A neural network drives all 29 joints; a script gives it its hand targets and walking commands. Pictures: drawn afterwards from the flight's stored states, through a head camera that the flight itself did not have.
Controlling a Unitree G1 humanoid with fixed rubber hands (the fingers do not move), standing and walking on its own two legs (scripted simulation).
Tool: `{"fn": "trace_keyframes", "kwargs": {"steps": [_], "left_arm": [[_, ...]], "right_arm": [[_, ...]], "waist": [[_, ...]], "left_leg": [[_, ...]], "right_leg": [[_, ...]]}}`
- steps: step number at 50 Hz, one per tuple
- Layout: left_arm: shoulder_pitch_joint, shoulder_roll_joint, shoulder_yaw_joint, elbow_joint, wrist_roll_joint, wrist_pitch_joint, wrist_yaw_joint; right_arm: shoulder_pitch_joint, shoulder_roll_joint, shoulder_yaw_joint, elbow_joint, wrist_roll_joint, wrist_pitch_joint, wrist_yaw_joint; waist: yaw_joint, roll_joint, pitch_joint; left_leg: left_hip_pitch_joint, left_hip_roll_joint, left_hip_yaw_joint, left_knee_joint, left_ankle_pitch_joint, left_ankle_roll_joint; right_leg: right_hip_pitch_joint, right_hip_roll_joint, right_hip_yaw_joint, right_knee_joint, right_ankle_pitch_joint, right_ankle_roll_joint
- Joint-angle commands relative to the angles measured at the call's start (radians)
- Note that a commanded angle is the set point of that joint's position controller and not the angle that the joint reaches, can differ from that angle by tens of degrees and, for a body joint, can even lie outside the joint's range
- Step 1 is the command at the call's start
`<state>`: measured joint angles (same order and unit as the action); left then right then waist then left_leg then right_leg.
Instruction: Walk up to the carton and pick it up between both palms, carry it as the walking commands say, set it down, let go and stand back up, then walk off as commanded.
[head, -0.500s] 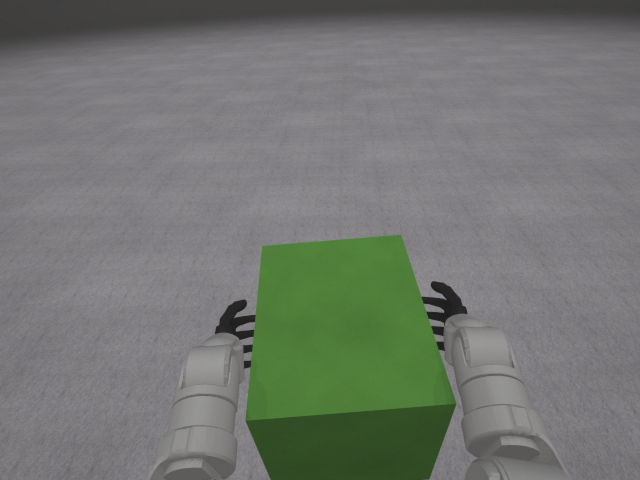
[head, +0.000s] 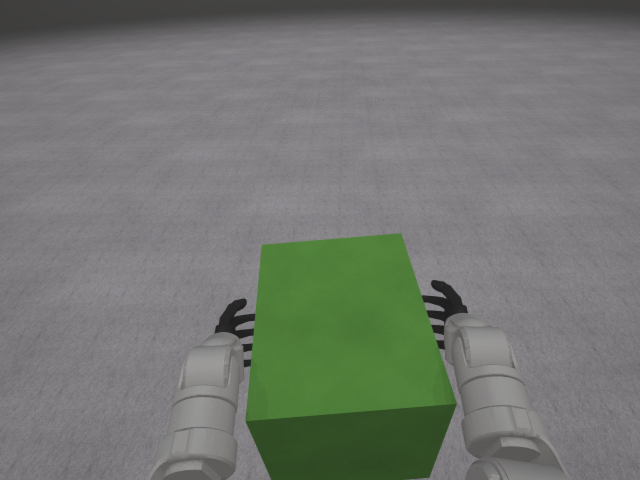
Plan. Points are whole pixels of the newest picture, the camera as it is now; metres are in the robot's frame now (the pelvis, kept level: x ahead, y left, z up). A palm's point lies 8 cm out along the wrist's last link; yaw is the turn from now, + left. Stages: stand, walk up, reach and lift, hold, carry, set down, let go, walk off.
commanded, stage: hold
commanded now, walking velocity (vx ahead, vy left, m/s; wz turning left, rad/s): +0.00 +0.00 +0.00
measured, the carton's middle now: (341, 355) +0.32 -0.01 -0.02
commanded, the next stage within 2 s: carry in 0.54 s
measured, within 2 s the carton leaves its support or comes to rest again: neither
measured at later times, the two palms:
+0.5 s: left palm (226, 350) +0.29 +0.14 +0.05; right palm (456, 331) +0.30 -0.17 +0.06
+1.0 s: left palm (248, 277) +0.38 +0.12 +0.09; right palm (461, 271) +0.38 -0.19 +0.10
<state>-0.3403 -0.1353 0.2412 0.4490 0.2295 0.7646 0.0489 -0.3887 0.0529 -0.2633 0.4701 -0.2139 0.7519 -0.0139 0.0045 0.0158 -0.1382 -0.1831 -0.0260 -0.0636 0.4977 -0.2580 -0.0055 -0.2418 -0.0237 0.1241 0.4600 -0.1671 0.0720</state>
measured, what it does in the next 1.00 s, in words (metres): steps on the spot: left foot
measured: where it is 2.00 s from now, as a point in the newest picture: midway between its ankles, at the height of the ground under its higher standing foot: (344, 408)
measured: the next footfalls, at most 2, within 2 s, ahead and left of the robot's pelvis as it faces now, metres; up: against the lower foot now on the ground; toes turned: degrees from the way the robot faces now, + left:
left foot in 1.00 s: +0.17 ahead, +0.10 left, +0.00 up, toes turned +1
right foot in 1.20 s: +0.21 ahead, -0.13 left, +0.00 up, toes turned -13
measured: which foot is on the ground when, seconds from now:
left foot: down 0.00-0.76, up 0.78-0.98, down 1.00-1.00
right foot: down 0.00-1.00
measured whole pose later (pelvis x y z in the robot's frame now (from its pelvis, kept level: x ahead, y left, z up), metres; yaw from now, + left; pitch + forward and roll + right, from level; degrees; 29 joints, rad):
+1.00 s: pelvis +0.09 -0.02 +0.00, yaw -3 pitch +6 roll +1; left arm -0.31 -0.11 0.18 -0.09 0.15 1.21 0.06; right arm -0.34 0.06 -0.17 -0.03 -0.08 1.17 -0.09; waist 0.00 -0.01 -0.21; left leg -0.41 0.01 0.08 0.49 -0.27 0.00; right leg -0.30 -0.03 -0.01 0.53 -0.34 -0.01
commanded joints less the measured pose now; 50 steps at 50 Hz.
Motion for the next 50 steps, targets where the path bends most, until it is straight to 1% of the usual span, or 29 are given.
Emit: {"fn": "trace_keyframes", "kwargs": {"steps": [1, 4, 5, 6, 9, 13, 16, 17, 19, 20, 21, 26, 27, 28, 29, 30, 31, 33, 35, 37, 38, 39, 40, 41, 43, 45, 46, 48, 50], "left_arm": [[-0.650, -0.979, -0.541, -0.224, -0.271, -0.069, -0.350], [-0.694, -1.002, -0.563, -0.220, -0.283, -0.077, -0.355], [-0.708, -1.005, -0.572, -0.279, -0.290, -0.087, -0.349], [-0.702, -1.009, -0.574, -0.244, -0.288, -0.080, -0.353], [-0.646, -1.010, -0.577, -0.215, -0.294, -0.075, -0.351], [-0.658, -1.017, -0.570, -0.216, -0.292, -0.072, -0.351], [-0.640, -0.986, -0.531, -0.215, -0.275, -0.075, -0.347], [-0.699, -1.005, -0.580, -0.266, -0.296, -0.078, -0.349], [-0.655, -1.007, -0.582, -0.253, -0.306, -0.075, -0.352], [-0.669, -1.021, -0.589, -0.238, -0.297, -0.072, -0.349], [-0.651, -1.012, -0.591, -0.261, -0.306, -0.071, -0.349], [-0.625, -1.018, -0.557, -0.208, -0.286, -0.065, -0.350], [-0.730, -0.996, -0.654, -0.337, -0.331, -0.092, -0.336], [-0.755, -0.971, -0.668, -0.399, -0.365, -0.084, -0.326], [-0.757, -0.976, -0.681, -0.365, -0.355, -0.060, -0.323], [-0.733, -0.961, -0.676, -0.369, -0.358, -0.049, -0.321], [-0.760, -0.977, -0.714, -0.428, -0.396, -0.034, -0.311], [-0.739, -0.977, -0.739, -0.511, -0.452, 0.041, -0.292], [-0.709, -0.935, -0.746, -0.534, -0.480, 0.121, -0.281], [-0.717, -0.929, -0.787, -0.607, -0.558, 0.185, -0.274], [-0.677, -0.911, -0.779, -0.626, -0.557, 0.216, -0.268], [-0.582, -0.854, -0.727, -0.574, -0.513, 0.239, -0.266], [-0.614, -0.877, -0.730, -0.619, -0.524, 0.270, -0.261], [-0.617, -0.888, -0.723, -0.639, -0.524, 0.301, -0.254], [-0.595, -0.899, -0.724, -0.680, -0.540, 0.331, -0.248], [-0.595, -0.895, -0.735, -0.742, -0.555, 0.359, -0.236], [-0.619, -0.892, -0.756, -0.788, -0.566, 0.377, -0.225], [-0.490, -0.872, -0.734, -0.772, -0.538, 0.409, -0.215], [-0.519, -0.879, -0.749, -0.811, -0.540, 0.427, -0.206]], "right_arm": [[-0.523, 1.154, 0.552, -0.133, 0.268, -0.012, 0.364], [-0.527, 1.148, 0.555, -0.144, 0.271, -0.025, 0.359], [-0.549, 1.154, 0.572, -0.186, 0.283, -0.034, 0.369], [-0.506, 1.140, 0.566, -0.158, 0.279, -0.025, 0.362], [-0.510, 1.138, 0.594, -0.191, 0.276, -0.027, 0.358], [-0.505, 1.126, 0.560, -0.164, 0.269, -0.020, 0.355], [-0.524, 1.160, 0.567, -0.136, 0.279, -0.014, 0.358], [-0.490, 1.160, 0.571, -0.146, 0.276, -0.020, 0.358], [-0.523, 1.146, 0.593, -0.209, 0.289, -0.023, 0.353], [-0.543, 1.136, 0.585, -0.214, 0.289, -0.030, 0.353], [-0.477, 1.152, 0.587, -0.178, 0.284, -0.016, 0.352], [-0.504, 1.127, 0.572, -0.165, 0.270, -0.012, 0.355], [-0.558, 1.170, 0.624, -0.175, 0.315, -0.036, 0.324], [-0.544, 1.182, 0.651, -0.226, 0.349, -0.030, 0.303], [-0.534, 1.153, 0.630, -0.205, 0.333, -0.018, 0.296], [-0.582, 1.127, 0.661, -0.286, 0.357, -0.022, 0.284], [-0.598, 1.101, 0.687, -0.348, 0.360, -0.013, 0.269], [-0.630, 1.092, 0.762, -0.475, 0.414, 0.051, 0.235], [-0.581, 1.083, 0.765, -0.476, 0.423, 0.126, 0.220], [-0.571, 1.084, 0.765, -0.547, 0.431, 0.182, 0.195], [-0.559, 1.091, 0.778, -0.568, 0.451, 0.225, 0.192], [-0.510, 1.086, 0.790, -0.546, 0.457, 0.269, 0.190], [-0.548, 1.087, 0.809, -0.591, 0.483, 0.297, 0.191], [-0.564, 1.097, 0.818, -0.598, 0.506, 0.323, 0.191], [-0.583, 1.088, 0.845, -0.675, 0.535, 0.348, 0.184], [-0.586, 1.102, 0.856, -0.725, 0.563, 0.382, 0.176], [-0.553, 1.095, 0.846, -0.728, 0.572, 0.395, 0.176], [-0.509, 1.077, 0.850, -0.764, 0.576, 0.427, 0.164], [-0.465, 1.077, 0.832, -0.763, 0.574, 0.450, 0.163]], "waist": [[0.035, -0.070, -0.196], [0.005, -0.035, -0.258], [0.023, -0.015, -0.238], [-0.008, -0.001, -0.233], [0.020, -0.047, -0.247], [-0.006, -0.035, -0.261], [0.042, -0.081, -0.221], [-0.002, -0.029, -0.280], [0.017, -0.065, -0.276], [0.012, 0.012, -0.265], [0.014, -0.042, -0.279], [0.010, -0.046, -0.228], [-0.013, -0.101, -0.233], [-0.014, -0.109, -0.196], [-0.019, -0.031, -0.113], [-0.029, -0.024, -0.082], [-0.028, 0.095, -0.107], [-0.012, 0.163, -0.182], [-0.005, 0.141, -0.177], [-0.008, 0.079, -0.236], [0.002, -0.102, -0.252], [0.020, -0.367, -0.236], [0.023, -0.357, -0.169], [0.020, -0.247, -0.167], [0.021, -0.203, -0.264], [0.022, -0.259, -0.317], [0.018, -0.184, -0.331], [0.005, -0.217, -0.353], [-0.024, -0.088, -0.464]], "left_leg": [[0.002, -0.050, 0.008, -0.192, 0.057, -0.001], [0.025, -0.050, 0.001, -0.176, 0.090, -0.001], [-0.003, -0.050, 0.006, -0.180, 0.077, 0.001], [0.025, -0.049, 0.002, -0.180, 0.068, -0.003], [0.003, -0.057, 0.006, -0.185, 0.135, 0.004], [0.035, -0.055, -0.001, -0.181, 0.135, -0.006], [0.004, -0.047, 0.010, -0.178, 0.122, 0.002], [0.049, -0.063, 0.006, -0.166, 0.136, -0.006], [0.026, -0.055, 0.002, -0.173, 0.145, -0.003], [0.000, -0.059, 0.016, -0.178, 0.111, -0.005], [0.021, -0.056, 0.003, -0.174, 0.152, -0.003], [0.016, -0.052, -0.003, -0.180, 0.130, -0.006], [-0.020, 0.113, 0.048, -0.035, -0.013, -0.003], [-0.050, 0.086, 0.039, -0.041, -0.286, 0.013], [-0.067, 0.081, 0.036, -0.073, -0.442, 0.031], [-0.035, 0.121, -0.015, -0.161, -0.548, 0.059], [-0.005, 0.188, -0.097, -0.217, -0.516, 0.080], [-0.019, 0.317, -0.197, -0.328, -0.507, 0.131], [-0.104, 0.301, -0.142, -0.296, -0.507, 0.121], [-0.109, 0.193, -0.011, -0.083, -0.359, 0.076], [-0.206, 0.112, 0.085, 0.112, -0.257, 0.033], [-0.450, 0.024, 0.198, 0.337, -0.303, -0.022], [-0.589, 0.021, 0.171, 0.430, -0.335, -0.013], [-0.603, 0.063, 0.141, 0.430, -0.273, -0.011], [-0.533, 0.043, 0.164, 0.278, -0.220, -0.010], [-0.441, 0.003, 0.200, 0.129, -0.187, -0.017], [-0.363, 0.001, 0.212, 0.025, -0.121, -0.018], [-0.113, -0.006, 0.255, -0.151, 0.016, -0.013], [0.268, 0.128, 0.138, -0.148, 0.003, 0.042]], "right_leg": [[0.240, 0.142, -0.076, -0.086, 0.015, -0.055], [0.256, 0.135, -0.069, -0.067, 0.056, -0.058], [0.261, 0.137, -0.072, -0.067, 0.046, -0.064], [0.242, 0.131, -0.071, -0.070, 0.047, -0.061], [0.290, 0.135, -0.070, -0.083, 0.111, -0.053], [0.258, 0.135, -0.071, -0.075, 0.099, -0.056], [0.272, 0.138, -0.074, -0.074, 0.075, -0.049], [0.266, 0.135, -0.064, -0.073, 0.106, -0.052], [0.279, 0.146, -0.073, -0.076, 0.104, -0.052], [0.297, 0.135, -0.067, -0.070, 0.090, -0.061], [0.293, 0.136, -0.065, -0.077, 0.118, -0.054], [0.272, 0.141, -0.076, -0.078, 0.096, -0.053], [0.027, -0.088, -0.030, 0.021, 0.114, -0.076], [-0.050, -0.050, -0.017, -0.032, -0.211, -0.085], [-0.192, -0.020, -0.023, -0.050, -0.461, -0.081], [-0.272, 0.022, -0.086, -0.015, -0.481, -0.047], [-0.276, 0.043, -0.132, 0.139, -0.346, -0.037], [-0.217, -0.006, -0.170, 0.323, -0.219, -0.029], [-0.121, -0.020, -0.176, 0.218, -0.220, -0.053], [0.039, 0.003, -0.182, 0.003, -0.178, -0.058], [0.141, -0.077, -0.015, -0.120, -0.253, -0.093], [0.284, -0.247, 0.296, -0.213, -0.356, -0.169], [0.312, -0.333, 0.469, -0.292, -0.413, -0.224], [0.321, -0.340, 0.398, -0.281, -0.318, -0.245], [0.372, -0.294, 0.259, -0.207, -0.009, -0.234], [0.349, -0.232, 0.162, -0.164, 0.089, -0.220], [0.315, -0.232, 0.120, -0.144, 0.064, -0.216], [0.182, -0.158, -0.008, -0.070, 0.009, -0.167], [-0.086, -0.096, -0.123, 0.161, -0.049, -0.114]]}}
